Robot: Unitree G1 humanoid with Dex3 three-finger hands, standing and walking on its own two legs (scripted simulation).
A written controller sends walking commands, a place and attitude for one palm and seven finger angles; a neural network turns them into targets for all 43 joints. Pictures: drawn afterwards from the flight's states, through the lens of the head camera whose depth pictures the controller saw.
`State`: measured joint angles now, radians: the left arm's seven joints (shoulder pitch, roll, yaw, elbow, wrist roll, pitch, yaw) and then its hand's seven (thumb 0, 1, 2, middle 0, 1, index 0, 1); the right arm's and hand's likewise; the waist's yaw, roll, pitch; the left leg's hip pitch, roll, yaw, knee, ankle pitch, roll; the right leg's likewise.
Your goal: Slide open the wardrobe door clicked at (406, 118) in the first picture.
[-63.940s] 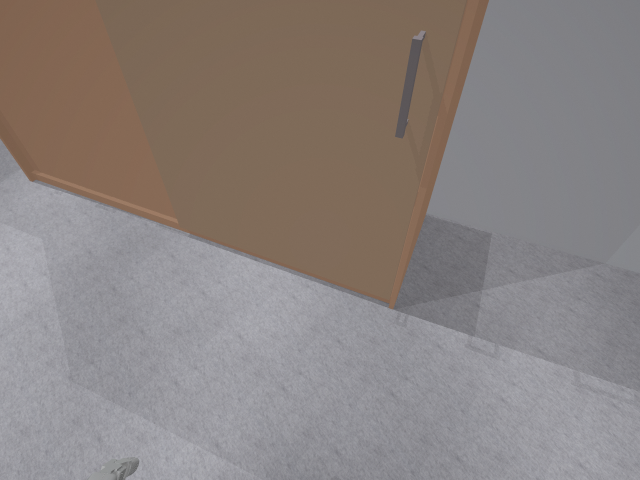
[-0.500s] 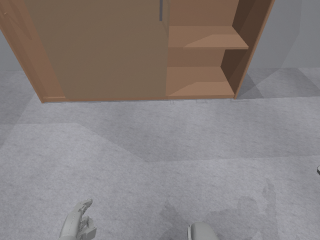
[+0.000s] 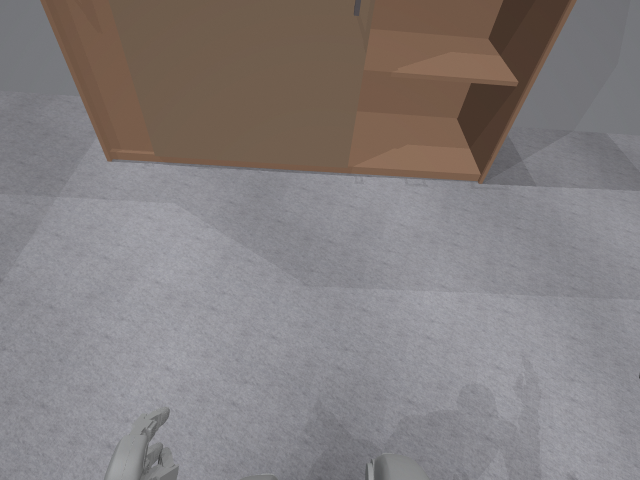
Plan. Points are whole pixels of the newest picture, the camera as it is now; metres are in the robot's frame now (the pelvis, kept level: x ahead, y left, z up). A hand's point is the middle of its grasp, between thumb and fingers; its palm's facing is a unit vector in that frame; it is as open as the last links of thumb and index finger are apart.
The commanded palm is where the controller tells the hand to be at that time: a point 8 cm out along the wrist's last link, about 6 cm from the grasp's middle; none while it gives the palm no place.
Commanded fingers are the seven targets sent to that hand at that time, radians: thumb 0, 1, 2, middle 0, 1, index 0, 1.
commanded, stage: stop stepping back and stand still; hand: right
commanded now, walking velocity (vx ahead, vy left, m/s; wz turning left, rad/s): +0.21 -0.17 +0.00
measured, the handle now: out of the picture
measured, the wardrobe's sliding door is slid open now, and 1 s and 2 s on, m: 0.68 0.68 0.68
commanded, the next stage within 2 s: let the arm hang, fingers relaxed in 1.18 s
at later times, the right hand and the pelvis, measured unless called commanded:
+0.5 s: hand out of the picture +0.17 -0.23 +0.17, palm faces +0.44 +0.76 -0.47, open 7.4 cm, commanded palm +0.11 -0.28 +0.18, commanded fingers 0.00 -0.90 -0.90 0.20 0.30 0.20 0.30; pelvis -0.02 +0.02 -0.01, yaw -1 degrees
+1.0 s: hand out of the picture +0.23 -0.30 +0.16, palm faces +0.40 +0.79 -0.46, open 7.4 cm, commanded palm +0.17 -0.34 +0.18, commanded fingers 0.00 -0.90 -0.90 0.20 0.30 0.20 0.30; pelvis +0.03 -0.04 +0.00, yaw +0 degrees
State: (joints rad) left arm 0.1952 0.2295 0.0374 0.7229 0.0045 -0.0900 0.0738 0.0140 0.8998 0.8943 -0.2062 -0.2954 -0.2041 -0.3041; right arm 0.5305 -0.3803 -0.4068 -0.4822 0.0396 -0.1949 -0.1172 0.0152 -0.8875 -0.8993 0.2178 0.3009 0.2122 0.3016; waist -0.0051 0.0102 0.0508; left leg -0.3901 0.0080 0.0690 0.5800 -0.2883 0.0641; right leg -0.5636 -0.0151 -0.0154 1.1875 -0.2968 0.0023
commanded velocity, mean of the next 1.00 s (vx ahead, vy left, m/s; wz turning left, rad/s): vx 0.04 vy -0.01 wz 0.00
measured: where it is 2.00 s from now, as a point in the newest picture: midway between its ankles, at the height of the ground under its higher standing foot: outside the picture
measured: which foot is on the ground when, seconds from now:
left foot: down 0.00-0.18, up 0.20-0.34, down 0.36-1.00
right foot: up 0.00-0.18, down 0.20-0.34, up 0.36-0.66, down 0.68-1.00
